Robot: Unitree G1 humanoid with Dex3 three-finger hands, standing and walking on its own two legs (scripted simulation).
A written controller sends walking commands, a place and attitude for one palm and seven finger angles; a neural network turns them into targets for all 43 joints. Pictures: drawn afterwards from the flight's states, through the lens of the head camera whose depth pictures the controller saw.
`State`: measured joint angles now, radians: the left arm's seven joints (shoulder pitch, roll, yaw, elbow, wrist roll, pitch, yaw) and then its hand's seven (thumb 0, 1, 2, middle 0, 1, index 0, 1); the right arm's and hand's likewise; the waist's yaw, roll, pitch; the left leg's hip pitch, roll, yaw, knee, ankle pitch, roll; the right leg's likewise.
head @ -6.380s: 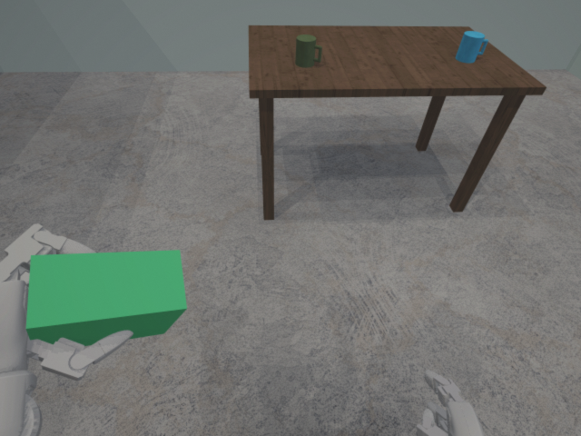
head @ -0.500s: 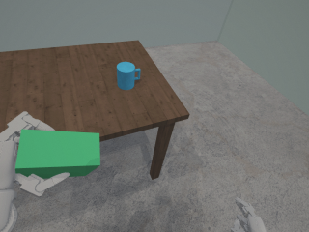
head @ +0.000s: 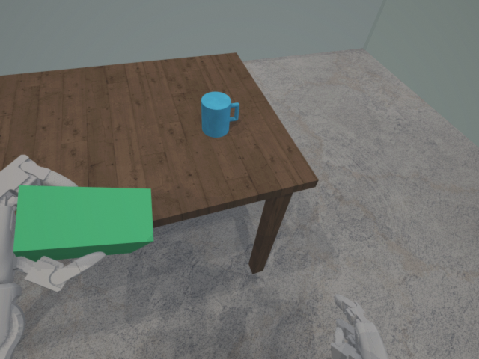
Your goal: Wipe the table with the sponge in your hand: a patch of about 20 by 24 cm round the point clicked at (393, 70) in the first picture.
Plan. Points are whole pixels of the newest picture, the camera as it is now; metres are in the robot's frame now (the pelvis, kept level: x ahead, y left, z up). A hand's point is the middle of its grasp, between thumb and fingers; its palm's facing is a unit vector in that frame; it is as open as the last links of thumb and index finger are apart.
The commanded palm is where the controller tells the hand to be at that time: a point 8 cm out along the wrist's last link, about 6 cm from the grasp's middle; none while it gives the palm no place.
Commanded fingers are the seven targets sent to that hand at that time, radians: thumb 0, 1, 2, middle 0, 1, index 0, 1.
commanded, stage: come to a stop and stand still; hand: left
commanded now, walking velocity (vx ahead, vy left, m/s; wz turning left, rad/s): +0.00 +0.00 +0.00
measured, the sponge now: (105, 224) +0.25 +0.21 +0.14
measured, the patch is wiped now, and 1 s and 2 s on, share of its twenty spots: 0.00 0.00 0.00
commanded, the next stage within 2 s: look again from close up in 0.34 s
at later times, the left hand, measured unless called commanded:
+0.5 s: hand (70, 222) +0.23 +0.23 +0.16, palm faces +0.36 -0.86 -0.35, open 10.7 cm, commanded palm +0.17 +0.27 +0.17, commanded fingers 0.00 0.10 1.30 -1.20 -1.60 -1.20 -1.60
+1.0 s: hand (45, 245) +0.21 +0.26 +0.15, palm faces +0.37 -0.86 -0.36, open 10.7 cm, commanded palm +0.15 +0.29 +0.17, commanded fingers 0.00 0.10 1.30 -1.20 -1.60 -1.20 -1.60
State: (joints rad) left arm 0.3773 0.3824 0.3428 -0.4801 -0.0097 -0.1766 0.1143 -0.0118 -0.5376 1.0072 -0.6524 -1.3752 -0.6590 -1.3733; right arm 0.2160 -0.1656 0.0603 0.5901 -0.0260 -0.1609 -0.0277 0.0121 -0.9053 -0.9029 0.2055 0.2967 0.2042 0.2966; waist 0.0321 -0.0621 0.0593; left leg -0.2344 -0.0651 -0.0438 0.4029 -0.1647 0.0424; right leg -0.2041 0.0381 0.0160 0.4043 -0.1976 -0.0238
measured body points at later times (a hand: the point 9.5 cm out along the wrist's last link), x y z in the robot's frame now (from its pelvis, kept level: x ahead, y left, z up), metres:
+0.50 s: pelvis +0.01 -0.01 +0.00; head +0.02 +0.01 +0.45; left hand +0.20 +0.28 +0.18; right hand +0.20 -0.23 -0.06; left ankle +0.03 +0.09 -0.74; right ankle +0.01 -0.10 -0.74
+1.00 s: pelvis +0.00 +0.01 +0.00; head +0.00 +0.02 +0.45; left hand +0.18 +0.30 +0.17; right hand +0.18 -0.22 -0.07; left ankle +0.03 +0.09 -0.74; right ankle +0.01 -0.10 -0.74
